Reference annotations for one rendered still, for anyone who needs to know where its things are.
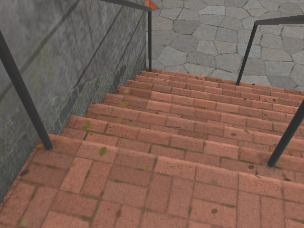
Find stairs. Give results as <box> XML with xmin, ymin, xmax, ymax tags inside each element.
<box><xmin>60</xmin><ymin>67</ymin><xmax>304</xmax><ymax>184</ymax></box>

